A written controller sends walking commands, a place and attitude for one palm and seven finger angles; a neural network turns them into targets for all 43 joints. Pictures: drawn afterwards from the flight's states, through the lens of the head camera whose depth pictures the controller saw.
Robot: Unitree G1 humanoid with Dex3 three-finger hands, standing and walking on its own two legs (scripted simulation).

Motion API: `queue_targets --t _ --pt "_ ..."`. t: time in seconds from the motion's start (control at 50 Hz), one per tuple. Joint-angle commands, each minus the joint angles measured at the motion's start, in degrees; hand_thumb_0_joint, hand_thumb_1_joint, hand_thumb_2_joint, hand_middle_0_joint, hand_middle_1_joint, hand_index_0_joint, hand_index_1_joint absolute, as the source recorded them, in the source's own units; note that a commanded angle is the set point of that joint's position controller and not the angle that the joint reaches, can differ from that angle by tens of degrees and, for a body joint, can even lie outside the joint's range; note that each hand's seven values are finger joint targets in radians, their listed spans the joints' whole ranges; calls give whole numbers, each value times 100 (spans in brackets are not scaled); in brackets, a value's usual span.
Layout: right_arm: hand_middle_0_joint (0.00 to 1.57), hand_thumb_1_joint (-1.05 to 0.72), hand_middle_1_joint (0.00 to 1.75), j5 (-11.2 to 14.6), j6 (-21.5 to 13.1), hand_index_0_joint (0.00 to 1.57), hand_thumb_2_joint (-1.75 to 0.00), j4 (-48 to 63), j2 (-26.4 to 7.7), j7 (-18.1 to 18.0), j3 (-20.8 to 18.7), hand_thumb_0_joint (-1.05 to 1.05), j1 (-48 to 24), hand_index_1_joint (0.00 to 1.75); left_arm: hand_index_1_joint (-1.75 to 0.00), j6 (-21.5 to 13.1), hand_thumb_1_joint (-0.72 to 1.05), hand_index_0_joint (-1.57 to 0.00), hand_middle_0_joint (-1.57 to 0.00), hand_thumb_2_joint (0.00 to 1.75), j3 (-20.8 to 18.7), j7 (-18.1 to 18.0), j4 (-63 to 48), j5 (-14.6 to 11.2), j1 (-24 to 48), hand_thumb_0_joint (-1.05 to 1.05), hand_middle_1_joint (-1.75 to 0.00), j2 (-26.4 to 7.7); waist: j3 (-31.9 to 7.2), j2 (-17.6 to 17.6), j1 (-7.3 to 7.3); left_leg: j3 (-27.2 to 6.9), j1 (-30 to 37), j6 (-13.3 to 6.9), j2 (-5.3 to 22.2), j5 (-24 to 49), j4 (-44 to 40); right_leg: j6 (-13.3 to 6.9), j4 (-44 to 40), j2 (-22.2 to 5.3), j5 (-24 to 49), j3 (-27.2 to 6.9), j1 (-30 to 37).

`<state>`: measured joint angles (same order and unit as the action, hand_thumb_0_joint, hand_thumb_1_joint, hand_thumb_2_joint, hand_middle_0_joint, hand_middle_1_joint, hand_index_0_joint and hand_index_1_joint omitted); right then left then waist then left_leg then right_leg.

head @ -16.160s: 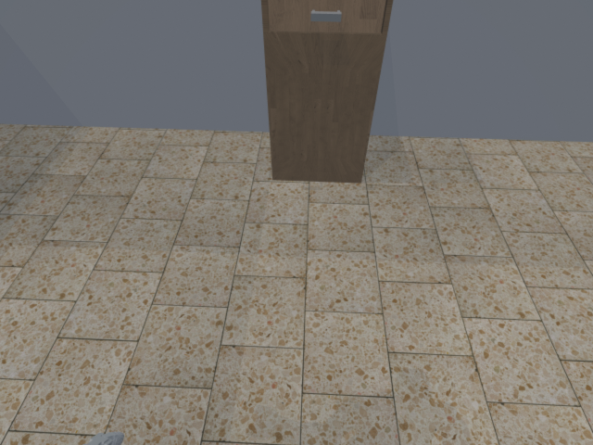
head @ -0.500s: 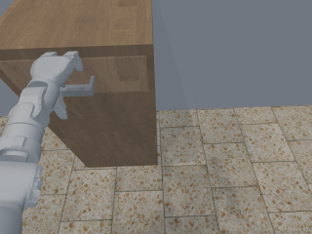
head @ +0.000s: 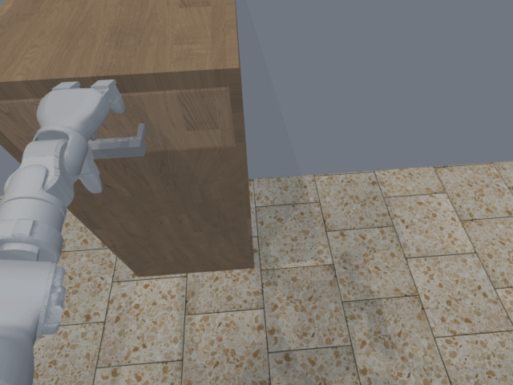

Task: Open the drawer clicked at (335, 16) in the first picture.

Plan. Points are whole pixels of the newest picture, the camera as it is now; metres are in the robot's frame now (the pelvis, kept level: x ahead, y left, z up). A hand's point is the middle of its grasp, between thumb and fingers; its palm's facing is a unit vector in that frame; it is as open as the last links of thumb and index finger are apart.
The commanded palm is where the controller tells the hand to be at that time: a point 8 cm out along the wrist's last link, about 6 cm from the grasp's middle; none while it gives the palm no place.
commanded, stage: re-aim the fingers above the handle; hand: left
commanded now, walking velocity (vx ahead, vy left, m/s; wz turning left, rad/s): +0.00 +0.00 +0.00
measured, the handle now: (115, 139) +0.52 +0.26 +0.05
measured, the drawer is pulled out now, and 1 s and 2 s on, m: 0.00 0.00 0.00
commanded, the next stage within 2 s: lower the fingers behind the handle in 1.38 s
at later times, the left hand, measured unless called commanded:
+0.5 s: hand (94, 134) +0.48 +0.26 +0.11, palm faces -0.03 +0.00 -1.00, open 13.8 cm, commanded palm +0.46 +0.26 +0.17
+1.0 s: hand (94, 138) +0.47 +0.25 +0.11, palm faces -0.04 +0.01 -1.00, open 13.8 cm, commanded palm +0.46 +0.26 +0.17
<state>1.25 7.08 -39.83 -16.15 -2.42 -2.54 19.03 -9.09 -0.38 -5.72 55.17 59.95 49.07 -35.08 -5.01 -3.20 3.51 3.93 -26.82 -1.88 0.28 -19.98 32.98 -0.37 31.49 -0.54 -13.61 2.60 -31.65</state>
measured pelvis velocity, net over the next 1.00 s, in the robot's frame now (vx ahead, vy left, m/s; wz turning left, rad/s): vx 0.00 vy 0.00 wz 0.01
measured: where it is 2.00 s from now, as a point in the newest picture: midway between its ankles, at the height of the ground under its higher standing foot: outside the picture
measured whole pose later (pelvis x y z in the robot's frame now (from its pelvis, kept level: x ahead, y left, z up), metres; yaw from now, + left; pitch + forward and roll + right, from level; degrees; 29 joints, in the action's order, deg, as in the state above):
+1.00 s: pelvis +0.00 +0.00 +0.00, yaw +1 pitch +13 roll -1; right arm 1.4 6.7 -39.4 -16.3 -2.2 -2.5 17.5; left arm -7.7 1.4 -5.1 53.2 59.5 48.6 -33.5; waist -5.0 -3.2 2.7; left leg 3.3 -26.0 -1.7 0.2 -20.1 32.9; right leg -0.5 31.4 -0.6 -14.0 3.1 -30.6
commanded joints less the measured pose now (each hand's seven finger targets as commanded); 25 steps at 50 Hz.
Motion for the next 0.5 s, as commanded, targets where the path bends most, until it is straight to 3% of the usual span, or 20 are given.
queue_targets --t 0.0,0.04,0.1,0.12,0.14,0.18,0.28,0.3,0.32,0.34,0.38,0.42,0.46,0.48 --pt "20 -90 30 -48 -171 20 -90 392 -853 -57 -306 0 485 30 -120 54 -50 -30 -30 30 -531 -323 -1193 -53 2856 0 -120 -1774 -2419 -106 45 -272 816 -5 -93 2712 -148 -142 -1 181 1855 -161 1527" --pt "20 -90 30 -43 -163 20 -90 390 -846 -45 -308 0 491 30 -120 88 -50 -30 -30 30 -546 -302 -1103 -70 2699 0 -120 -1754 -2455 -58 14 -279 825 0 -84 2889 -129 -134 11 186 1950 -155 1573" --pt "20 -90 30 -21 -159 20 -90 402 -862 -34 -287 0 462 30 -120 160 -50 -30 -30 30 -413 -256 -1011 -98 2708 0 -120 -1598 -2177 -10 39 -303 791 13 -64 2763 -171 -139 -27 195 1775 -116 1395" --pt "20 -90 30 -33 -158 20 -90 387 -882 -40 -295 0 467 30 -120 146 -50 -30 -30 30 -461 -247 -1052 -94 2793 0 -120 -1651 -2201 89 76 -277 805 -4 -59 2810 -165 -138 -53 185 1853 -133 1465" --pt "20 -90 30 -20 -156 20 -90 415 -867 -43 -288 0 463 30 -120 150 -50 -30 -30 30 -508 -246 -1082 -68 2778 0 -120 -1753 -2316 -30 13 -299 792 8 -71 2767 -174 -134 -19 185 1800 -145 1496" --pt "20 -90 30 -21 -160 20 -90 424 -857 -46 -277 0 453 30 -120 175 -50 -30 -30 30 -470 -247 -1015 -39 2764 0 -120 -1713 -2218 -34 14 -298 747 12 -75 2666 -189 -148 -21 186 1733 -131 1456" --pt "20 -90 30 -32 -173 20 -90 418 -844 -20 -292 0 475 30 -120 187 -50 -30 -30 30 -240 -240 -1139 -58 2930 0 -120 -1400 -2251 -106 77 -338 945 32 -47 2802 -148 -148 -27 198 1658 -114 1262" --pt "20 -90 30 -34 -174 20 -90 403 -846 -22 -297 0 493 30 -120 179 -50 -30 -30 30 -371 -250 -1152 -32 2923 0 -120 -1556 -2317 -136 39 -365 965 51 -41 2863 -150 -158 -5 204 1662 -108 1293" --pt "20 -90 30 -55 -171 20 -90 425 -852 -23 -306 0 486 30 -120 165 -50 -30 -30 30 -354 -240 -1228 -62 2898 0 -120 -1482 -2401 -31 48 -353 1022 34 -44 3050 -119 -154 -12 207 1786 -114 1368" --pt "20 -90 30 -45 -170 20 -90 424 -828 -14 -312 0 494 30 -120 154 -50 -30 -30 30 -338 -234 -1305 -75 2850 0 -120 -1456 -2506 -166 18 -371 1114 48 -32 3201 -99 -146 12 203 1820 -118 1351" --pt "20 -90 30 -47 -161 20 -90 410 -828 5 -310 0 472 30 -120 185 -50 -30 -30 30 -235 -214 -1264 -121 2808 0 -120 -1287 -2346 -17 65 -359 1082 34 -33 3145 -97 -137 -13 209 1836 -95 1313" --pt "20 -90 30 -40 -138 20 -90 439 -865 -5 -294 0 436 30 -120 183 -50 -30 -30 30 -518 -211 -1219 -104 2654 0 -120 -1622 -2340 87 -29 -362 948 38 -46 3109 -132 -153 -13 213 1837 -106 1474" --pt "20 -90 30 -27 -147 20 -90 430 -807 17 -291 0 408 30 -120 215 -50 -30 -30 30 -260 -224 -1247 -85 2739 0 -120 -1329 -2215 -101 12 -370 971 50 -42 3072 -131 -155 -6 209 1758 -87 1305" --pt "20 -90 30 -35 -146 20 -90 420 -827 17 -301 0 423 30 -120 214 -50 -30 -30 30 -383 -242 -1328 -76 2732 0 -120 -1447 -2296 -85 -21 -365 1026 52 -27 3155 -125 -157 9 214 1805 -92 1341"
